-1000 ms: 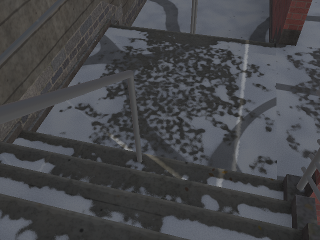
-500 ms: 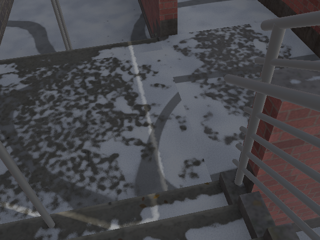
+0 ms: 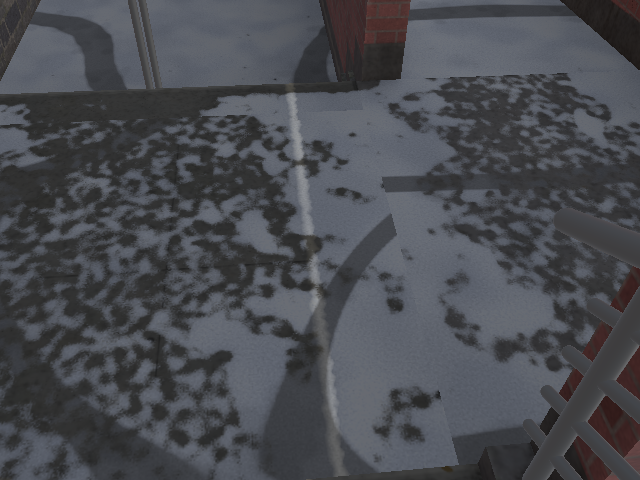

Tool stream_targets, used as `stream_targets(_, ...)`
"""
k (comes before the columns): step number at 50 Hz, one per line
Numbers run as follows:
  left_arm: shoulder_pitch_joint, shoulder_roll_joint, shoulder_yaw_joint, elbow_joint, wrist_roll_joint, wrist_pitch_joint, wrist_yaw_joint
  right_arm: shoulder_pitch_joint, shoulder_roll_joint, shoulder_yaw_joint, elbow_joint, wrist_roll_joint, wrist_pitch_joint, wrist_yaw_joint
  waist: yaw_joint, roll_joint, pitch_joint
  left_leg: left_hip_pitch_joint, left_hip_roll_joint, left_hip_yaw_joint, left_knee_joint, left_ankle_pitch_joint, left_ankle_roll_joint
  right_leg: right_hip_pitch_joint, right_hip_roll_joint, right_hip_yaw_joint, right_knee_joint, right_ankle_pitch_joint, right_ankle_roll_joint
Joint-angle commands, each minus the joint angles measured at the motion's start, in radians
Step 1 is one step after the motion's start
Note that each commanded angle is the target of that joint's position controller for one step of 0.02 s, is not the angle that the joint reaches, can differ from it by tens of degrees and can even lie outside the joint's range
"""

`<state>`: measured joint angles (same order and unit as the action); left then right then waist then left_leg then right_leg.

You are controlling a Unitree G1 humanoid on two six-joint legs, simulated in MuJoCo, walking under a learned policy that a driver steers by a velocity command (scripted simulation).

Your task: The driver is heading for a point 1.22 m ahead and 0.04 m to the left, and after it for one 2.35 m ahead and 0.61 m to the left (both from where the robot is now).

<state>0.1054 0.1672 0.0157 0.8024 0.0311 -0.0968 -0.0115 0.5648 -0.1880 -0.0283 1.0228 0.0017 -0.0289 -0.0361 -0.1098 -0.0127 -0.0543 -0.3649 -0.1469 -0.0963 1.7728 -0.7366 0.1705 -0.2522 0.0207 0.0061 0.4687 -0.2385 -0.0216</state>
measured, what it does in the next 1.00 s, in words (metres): goes down: left foot 0.17 m lower, then right foot 0.17 m lower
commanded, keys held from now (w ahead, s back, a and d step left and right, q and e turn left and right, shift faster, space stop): w+q+shift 0.26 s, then w+e+shift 0.74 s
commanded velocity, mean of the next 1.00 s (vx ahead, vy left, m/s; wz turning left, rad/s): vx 1.00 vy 0.00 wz -0.07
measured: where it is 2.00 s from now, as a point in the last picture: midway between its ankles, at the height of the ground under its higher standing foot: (268, 320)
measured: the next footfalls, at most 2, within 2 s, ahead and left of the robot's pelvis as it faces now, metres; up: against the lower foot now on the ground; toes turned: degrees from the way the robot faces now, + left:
left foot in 0.32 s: +0.32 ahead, +0.09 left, -0.17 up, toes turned +20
right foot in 0.68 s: +0.60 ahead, +0.03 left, -0.35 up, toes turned +8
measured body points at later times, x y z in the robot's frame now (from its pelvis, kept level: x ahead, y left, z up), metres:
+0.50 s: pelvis +0.36 +0.06 -0.24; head +0.37 +0.05 +0.21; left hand +0.30 +0.29 -0.39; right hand +0.43 -0.18 -0.40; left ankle +0.28 +0.07 -0.91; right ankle +0.47 -0.10 -0.87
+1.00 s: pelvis +0.79 +0.10 -0.44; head +0.78 +0.08 +0.01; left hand +0.71 +0.34 -0.58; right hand +1.03 -0.12 -0.51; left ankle +0.98 +0.24 -1.14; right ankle +0.56 +0.03 -1.09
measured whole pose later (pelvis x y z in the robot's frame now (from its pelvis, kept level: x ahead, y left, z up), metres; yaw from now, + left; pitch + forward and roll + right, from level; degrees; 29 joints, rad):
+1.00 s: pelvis +0.79 +0.10 -0.44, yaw -6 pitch +1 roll +1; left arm 0.53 0.21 0.04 1.00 0.02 -0.08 0.00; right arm -0.05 -0.20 -0.01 0.79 -0.02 -0.08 0.02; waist 0.15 0.01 -0.03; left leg -0.58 0.02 -0.09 0.56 0.32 0.00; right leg -0.05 0.20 0.21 0.96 -0.87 -0.16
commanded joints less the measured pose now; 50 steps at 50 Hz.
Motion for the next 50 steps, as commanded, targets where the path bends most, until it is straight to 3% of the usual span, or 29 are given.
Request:
stream_targets(1,0.432,0.145,0.062,0.085,-0.012,0.001,-0.011,-0.027,-0.086,-0.028,-0.077,-0.032,0.001,-0.019,0.163,-0.018,-0.085,-0.774,0.179,0.001,0.118,0.133,0.005,0.705,-0.434,0.258,0.207,0.812,-0.147)
stream_targets(2,0.384,0.168,0.072,0.082,-0.003,-0.012,-0.002,-0.108,-0.111,-0.038,-0.136,-0.054,0.004,-0.004,0.142,-0.121,-0.057,-0.754,0.239,-0.010,-0.023,0.269,-0.008,0.510,-0.452,0.365,0.142,0.343,-0.215)
stream_targets(3,0.351,0.095,0.055,0.097,-0.007,-0.030,0.001,-0.242,-0.112,-0.051,-0.140,-0.075,0.023,0.002,0.139,-0.069,0.105,-0.775,0.261,-0.055,-0.087,0.388,-0.025,0.311,-0.429,0.331,0.143,0.431,-0.189)
stream_targets(4,0.334,0.076,0.041,0.112,-0.017,-0.036,0.010,-0.297,-0.101,-0.053,-0.170,-0.039,0.035,0.022,0.101,-0.036,0.204,-0.624,0.254,-0.044,-0.391,0.535,-0.064,0.043,-0.373,0.193,0.082,0.446,-0.134)
stream_targets(7,0.185,0.169,0.050,0.101,-0.011,-0.033,0.042,-0.200,-0.056,-0.040,-0.143,-0.062,0.021,0.058,0.008,-0.129,0.157,-0.186,0.176,0.136,-0.586,0.855,-0.077,-0.274,-0.315,0.028,0.148,0.381,-0.081)
stream_targets(9,0.210,0.051,0.020,0.145,-0.036,-0.067,0.047,-0.308,-0.014,-0.025,-0.168,-0.007,-0.014,0.101,0.016,-0.020,0.141,0.053,0.180,0.158,-0.968,1.514,-0.048,-0.412,-0.189,-0.199,0.237,-0.109,0.028)
stream_targets(13,0.320,0.181,0.044,0.213,-0.023,-0.023,0.050,-0.362,-0.099,-0.031,-0.177,-0.040,0.031,0.077,0.080,-0.069,0.192,0.183,0.046,0.379,-1.086,1.074,-0.024,-0.182,-0.235,-0.237,0.536,0.479,0.007)
stream_targets(14,0.306,0.215,0.052,0.225,0.005,-0.002,0.051,-0.141,-0.149,-0.065,-0.096,-0.050,0.042,0.056,-0.020,-0.056,0.042,0.392,0.088,0.273,-1.052,1.052,0.032,-0.103,-0.284,-0.207,0.778,0.726,-0.025)
stream_targets(15,0.291,0.227,0.050,0.227,0.007,0.012,0.054,0.064,-0.189,-0.080,-0.035,-0.058,0.031,0.047,-0.124,-0.007,0.010,0.572,0.138,0.160,-1.211,1.089,0.104,-0.214,-0.226,-0.197,1.180,0.500,-0.014)
stream_targets(16,0.167,0.206,0.066,0.219,0.012,0.025,0.067,0.106,-0.260,-0.103,-0.011,-0.054,0.032,0.048,-0.227,0.119,0.111,0.656,0.226,-0.008,-1.379,1.020,0.186,-0.431,-0.067,-0.156,1.616,-0.235,-0.030)
stream_targets(17,0.410,0.123,0.041,0.166,-0.034,0.011,0.058,0.044,-0.285,-0.079,-0.012,-0.042,0.011,0.052,0.005,0.331,0.042,0.829,0.378,-0.064,-0.999,1.782,0.090,-0.690,-0.077,-0.040,1.549,-0.553,-0.064)
stream_targets(20,0.366,0.174,0.067,0.214,0.020,0.009,0.043,-0.090,-0.179,-0.052,-0.039,-0.028,-0.003,0.042,0.060,-0.070,0.077,0.474,0.393,-0.160,-1.112,0.926,0.044,-0.722,-0.088,0.128,1.081,-0.229,-0.086)
stream_targets(21,0.351,0.104,0.052,0.172,0.033,0.031,0.035,-0.166,-0.226,-0.054,-0.055,-0.015,-0.007,0.040,0.127,0.123,0.093,0.153,0.498,-0.255,-1.171,0.813,0.126,-0.577,-0.096,0.120,0.877,-0.171,-0.027)
stream_targets(24,0.356,0.096,0.055,0.216,0.046,0.084,0.039,-0.216,-0.197,-0.041,-0.069,-0.050,-0.055,0.049,0.156,0.048,0.177,-0.167,0.463,-0.192,-1.092,0.849,0.080,-0.390,-0.079,0.059,0.850,0.052,-0.008)
stream_targets(26,0.221,0.067,0.048,0.173,0.012,0.047,0.008,-0.252,-0.095,-0.010,-0.054,-0.012,-0.101,0.036,0.171,-0.014,0.159,-0.316,0.328,0.006,-1.066,0.362,-0.023,-0.226,-0.081,0.065,0.420,0.645,-0.028)
stream_targets(28,0.184,0.039,0.028,0.174,-0.006,0.030,-0.018,-0.278,-0.121,-0.007,-0.061,0.012,-0.112,0.027,0.155,0.043,0.159,-0.419,0.287,0.112,-1.045,0.280,-0.054,0.044,-0.014,-0.051,0.361,0.759,-0.037)
stream_targets(30,0.195,0.070,0.040,0.161,-0.022,0.056,-0.015,-0.274,-0.156,-0.020,-0.043,-0.004,-0.109,0.021,0.165,0.081,0.203,-0.362,0.306,0.157,-0.933,0.518,-0.051,0.147,0.040,-0.189,0.382,0.682,-0.067)
stream_targets(31,0.431,0.113,0.061,0.236,-0.011,0.079,-0.002,-0.346,-0.198,-0.029,-0.035,-0.019,-0.106,0.018,0.280,0.166,0.112,-0.270,0.351,0.150,-0.715,0.843,-0.058,0.243,0.023,-0.166,0.500,0.615,-0.118)
stream_targets(33,0.556,0.158,0.084,0.260,0.001,0.088,-0.002,-0.258,-0.169,-0.030,-0.020,-0.031,-0.068,0.010,0.311,0.027,0.131,-0.020,0.318,0.227,-0.245,1.234,-0.054,0.215,0.022,-0.131,0.044,0.193,-0.197)
stream_targets(34,0.709,0.160,0.097,0.292,-0.009,0.090,-0.019,-0.403,-0.154,-0.046,-0.021,-0.048,-0.047,-0.007,0.480,-0.080,0.127,-0.142,0.185,0.254,0.360,0.709,-0.056,0.324,-0.082,0.013,-0.124,0.274,-0.305)
stream_targets(35,0.635,0.155,0.065,0.311,-0.022,0.081,-0.032,-0.451,-0.006,-0.007,-0.128,-0.061,-0.055,-0.005,0.322,-0.272,0.223,-0.553,0.070,0.218,0.541,0.060,-0.051,0.352,-0.081,0.106,0.238,0.716,-0.246)
stream_targets(36,0.587,0.113,0.038,0.290,-0.058,0.062,-0.026,-0.454,0.012,0.013,-0.245,-0.074,-0.062,0.007,0.198,-0.147,0.146,-0.757,0.118,0.109,0.302,0.122,-0.051,0.463,-0.117,0.369,0.226,0.867,-0.294)
stream_targets(37,0.569,0.171,0.059,0.275,-0.043,0.060,-0.018,-0.405,-0.038,0.004,-0.225,-0.082,-0.069,0.018,0.179,0.006,0.091,-0.797,0.160,0.044,0.090,0.145,-0.062,0.477,-0.210,0.541,0.118,0.453,-0.352)
stream_targets(38,0.511,0.249,0.084,0.253,-0.016,0.064,-0.001,-0.398,-0.047,0.006,-0.221,-0.081,-0.074,0.024,0.152,-0.073,0.105,-0.844,0.181,-0.026,0.011,0.013,-0.102,0.353,-0.317,0.798,0.034,-0.030,-0.457)
stream_targets(40,0.343,0.163,0.045,0.167,-0.010,0.027,0.035,-0.587,-0.125,-0.009,-0.255,-0.049,-0.049,0.027,0.097,0.062,0.249,-0.637,0.211,-0.019,-0.536,0.408,-0.208,-0.082,-0.187,0.688,-0.044,-0.196,-0.392)
stream_targets(42,0.366,0.222,0.061,0.155,0.003,0.010,0.051,-0.581,-0.114,-0.005,-0.197,-0.075,-0.030,0.045,0.128,-0.013,0.206,-0.370,0.205,0.058,-0.645,0.694,-0.235,-0.190,-0.143,0.567,-0.003,0.110,-0.361)
stream_targets(45,0.360,0.122,0.039,0.160,-0.040,-0.018,0.026,-0.597,-0.070,-0.003,-0.223,-0.061,-0.063,0.069,0.157,0.063,0.137,-0.062,0.168,0.065,-1.073,1.253,-0.179,-0.297,0.036,0.402,0.172,0.016,-0.238)
stream_targets(47,0.361,0.158,0.045,0.140,-0.036,-0.006,0.012,-0.638,-0.043,0.006,-0.251,-0.037,-0.053,0.075,0.201,-0.035,0.131,0.007,0.130,0.085,-1.143,1.176,-0.172,-0.237,0.036,0.420,0.213,0.025,-0.224)
stream_targets(50,0.414,0.165,0.044,0.169,0.022,0.020,0.012,-0.604,-0.081,0.000,-0.276,-0.008,-0.075,0.047,0.219,-0.056,0.178,0.034,0.119,0.058,-1.345,1.019,-0.179,-0.053,0.066,0.433,0.402,0.112,-0.207)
